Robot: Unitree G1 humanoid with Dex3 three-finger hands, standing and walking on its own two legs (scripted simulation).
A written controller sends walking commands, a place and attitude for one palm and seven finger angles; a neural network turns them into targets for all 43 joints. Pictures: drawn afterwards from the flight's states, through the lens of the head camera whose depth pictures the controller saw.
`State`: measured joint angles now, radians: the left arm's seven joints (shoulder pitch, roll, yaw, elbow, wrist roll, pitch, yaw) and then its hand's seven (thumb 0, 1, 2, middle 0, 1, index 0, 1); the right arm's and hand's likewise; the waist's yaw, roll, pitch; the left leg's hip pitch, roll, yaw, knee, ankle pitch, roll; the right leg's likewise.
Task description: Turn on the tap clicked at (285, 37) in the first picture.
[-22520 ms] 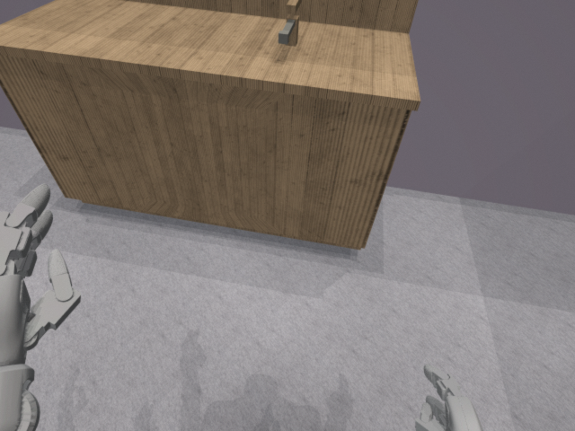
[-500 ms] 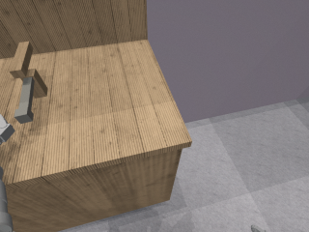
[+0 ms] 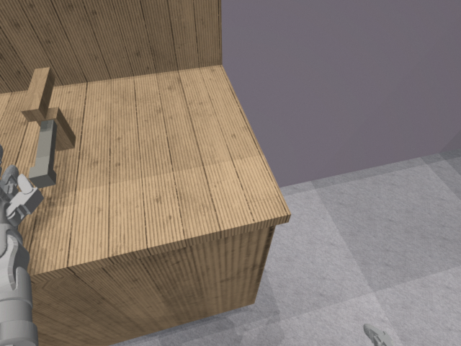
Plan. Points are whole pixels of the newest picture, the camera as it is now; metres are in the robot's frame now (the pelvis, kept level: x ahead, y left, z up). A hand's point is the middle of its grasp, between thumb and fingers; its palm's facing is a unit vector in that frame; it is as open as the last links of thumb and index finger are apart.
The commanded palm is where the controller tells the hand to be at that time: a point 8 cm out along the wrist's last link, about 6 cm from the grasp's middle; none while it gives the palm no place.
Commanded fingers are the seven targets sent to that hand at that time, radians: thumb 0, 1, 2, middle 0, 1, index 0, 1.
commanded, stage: push the lever round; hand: left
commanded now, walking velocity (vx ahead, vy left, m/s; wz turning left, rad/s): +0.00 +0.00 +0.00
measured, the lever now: (43, 176) +0.35 +0.34 +0.11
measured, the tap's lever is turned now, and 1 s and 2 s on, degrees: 4 29 53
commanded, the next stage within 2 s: none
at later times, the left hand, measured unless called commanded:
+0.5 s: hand (63, 185) +0.34 +0.31 +0.10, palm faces +0.58 -0.81 -0.08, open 7.7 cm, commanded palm +0.30 +0.33 +0.10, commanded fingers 0.00 0.90 0.90 -0.15 -0.15 -0.15 -0.15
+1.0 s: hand (88, 177) +0.36 +0.27 +0.10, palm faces +0.67 -0.74 -0.07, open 7.7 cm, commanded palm +0.32 +0.29 +0.10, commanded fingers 0.00 0.90 0.90 -0.15 -0.15 -0.15 -0.15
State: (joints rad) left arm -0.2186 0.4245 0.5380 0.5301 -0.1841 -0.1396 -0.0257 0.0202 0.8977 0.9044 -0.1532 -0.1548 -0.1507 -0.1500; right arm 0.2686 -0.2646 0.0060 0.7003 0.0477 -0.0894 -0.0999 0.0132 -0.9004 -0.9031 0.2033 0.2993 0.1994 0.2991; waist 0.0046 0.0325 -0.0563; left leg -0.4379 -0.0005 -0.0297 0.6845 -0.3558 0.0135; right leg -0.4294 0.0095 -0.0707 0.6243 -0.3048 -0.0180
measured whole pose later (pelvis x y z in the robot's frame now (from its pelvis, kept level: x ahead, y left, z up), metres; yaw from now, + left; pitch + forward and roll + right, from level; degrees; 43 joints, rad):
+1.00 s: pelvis -0.01 -0.02 +0.00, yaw +1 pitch +5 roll -1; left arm -0.33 0.23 0.37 0.47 -0.08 -0.09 0.39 0.02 0.93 0.92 -0.15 -0.15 -0.15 -0.15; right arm 0.21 -0.25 0.00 0.74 0.02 -0.02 -0.09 0.01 -0.90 -0.90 0.20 0.30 0.20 0.30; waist 0.00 0.04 -0.05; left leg -0.42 0.00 -0.05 0.67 -0.34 -0.01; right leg -0.42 0.01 -0.09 0.63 -0.31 -0.04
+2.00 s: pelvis +0.00 -0.01 +0.00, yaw +1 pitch +8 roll -1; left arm -0.61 0.07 0.32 0.69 0.07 -0.03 0.81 0.02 0.95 0.93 -0.15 -0.15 -0.15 -0.15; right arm 0.18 -0.20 -0.03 0.79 -0.06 0.04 -0.01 0.01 -0.90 -0.90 0.20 0.30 0.20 0.30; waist -0.02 0.03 -0.09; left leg -0.48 -0.01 -0.05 0.70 -0.36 -0.01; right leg -0.47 0.00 -0.09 0.66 -0.32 -0.03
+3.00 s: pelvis +0.01 -0.02 -0.01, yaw +0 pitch +14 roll -1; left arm -0.91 0.21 0.49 1.06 0.14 -0.13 0.87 0.03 0.91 0.92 -0.15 -0.16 -0.12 -0.13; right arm 0.31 -0.23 -0.05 0.80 -0.10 0.05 0.05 0.01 -0.90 -0.90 0.20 0.30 0.20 0.30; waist -0.12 0.03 -0.13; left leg -0.61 0.02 -0.05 0.74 -0.37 -0.02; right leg -0.61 0.02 -0.09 0.71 -0.34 -0.05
